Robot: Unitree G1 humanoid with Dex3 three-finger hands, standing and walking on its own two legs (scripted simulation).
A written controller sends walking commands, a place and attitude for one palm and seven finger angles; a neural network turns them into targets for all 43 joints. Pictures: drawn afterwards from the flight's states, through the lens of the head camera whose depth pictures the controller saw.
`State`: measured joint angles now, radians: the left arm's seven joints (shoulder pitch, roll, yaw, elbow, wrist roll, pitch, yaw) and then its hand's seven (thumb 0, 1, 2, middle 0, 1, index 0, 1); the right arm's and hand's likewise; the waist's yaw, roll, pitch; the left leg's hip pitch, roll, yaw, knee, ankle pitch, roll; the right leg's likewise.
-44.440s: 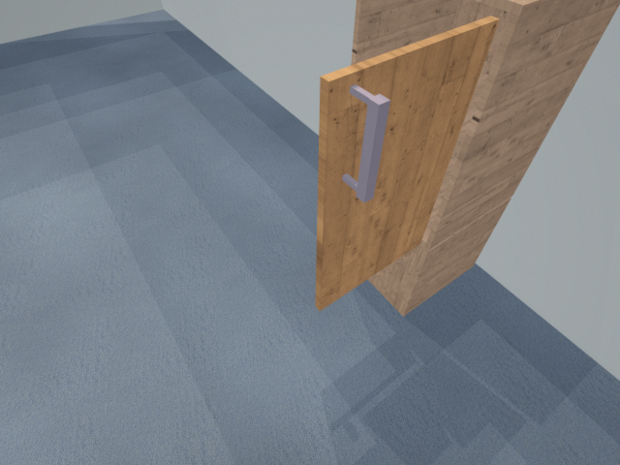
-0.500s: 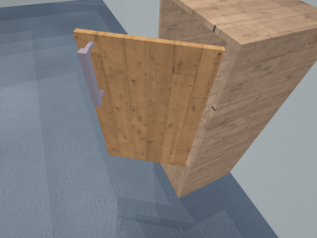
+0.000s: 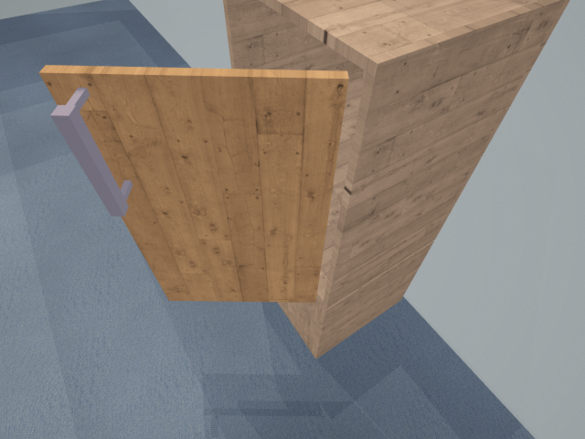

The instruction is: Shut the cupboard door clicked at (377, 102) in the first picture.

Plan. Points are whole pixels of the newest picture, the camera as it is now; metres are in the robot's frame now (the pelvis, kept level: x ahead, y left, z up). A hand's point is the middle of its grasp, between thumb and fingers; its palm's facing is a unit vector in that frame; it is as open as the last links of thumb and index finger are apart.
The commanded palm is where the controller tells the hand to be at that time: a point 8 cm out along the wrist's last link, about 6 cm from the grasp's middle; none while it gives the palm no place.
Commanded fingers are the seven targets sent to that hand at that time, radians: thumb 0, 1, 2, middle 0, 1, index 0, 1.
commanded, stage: come to a stop and stand still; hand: left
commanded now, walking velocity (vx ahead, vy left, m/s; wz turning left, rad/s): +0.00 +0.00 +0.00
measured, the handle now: (101, 157) +0.44 +0.26 +0.15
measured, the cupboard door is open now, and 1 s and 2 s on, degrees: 56 56 56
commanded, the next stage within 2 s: look again from close up in 1.86 s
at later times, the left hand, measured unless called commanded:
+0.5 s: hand out of the picture +0.01 +0.24 -0.17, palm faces +0.04 -0.98 -0.21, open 7.4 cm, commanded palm none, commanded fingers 0.00 0.90 0.90 -0.20 -0.30 -0.20 -0.30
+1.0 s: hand out of the picture -0.01 +0.21 -0.17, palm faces -0.02 -0.98 -0.18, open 7.4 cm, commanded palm none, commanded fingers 0.00 0.90 0.90 -0.20 -0.30 -0.20 -0.30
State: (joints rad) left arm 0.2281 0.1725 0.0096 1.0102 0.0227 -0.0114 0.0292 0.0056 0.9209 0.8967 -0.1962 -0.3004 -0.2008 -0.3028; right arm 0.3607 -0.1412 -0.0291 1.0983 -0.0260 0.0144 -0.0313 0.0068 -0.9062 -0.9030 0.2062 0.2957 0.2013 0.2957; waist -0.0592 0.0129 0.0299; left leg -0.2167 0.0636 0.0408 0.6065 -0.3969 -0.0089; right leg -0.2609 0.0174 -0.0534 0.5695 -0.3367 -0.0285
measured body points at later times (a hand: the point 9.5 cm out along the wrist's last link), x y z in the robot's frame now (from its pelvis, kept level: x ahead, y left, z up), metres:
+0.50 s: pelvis -0.01 +0.05 +0.00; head -0.03 +0.07 +0.45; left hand +0.01 +0.29 -0.16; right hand +0.08 -0.19 -0.13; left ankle -0.05 +0.13 -0.73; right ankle -0.02 -0.10 -0.73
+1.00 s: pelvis -0.02 +0.04 +0.00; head -0.02 +0.04 +0.45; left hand -0.01 +0.26 -0.15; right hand -0.12 -0.18 -0.15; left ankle -0.05 +0.13 -0.73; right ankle +0.00 -0.08 -0.73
